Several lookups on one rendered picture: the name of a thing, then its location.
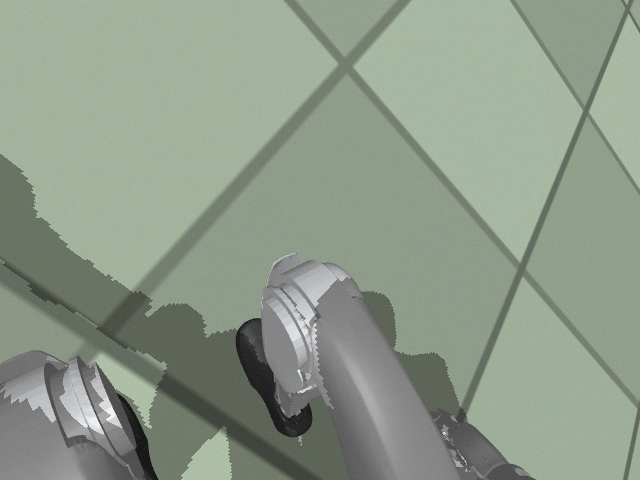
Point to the right robot arm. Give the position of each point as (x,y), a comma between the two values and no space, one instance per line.
(508,472)

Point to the right robot foot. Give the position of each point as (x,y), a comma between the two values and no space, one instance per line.
(249,345)

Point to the right robot hand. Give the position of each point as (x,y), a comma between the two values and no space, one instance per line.
(468,446)

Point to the left robot foot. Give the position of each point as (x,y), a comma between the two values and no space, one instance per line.
(142,449)

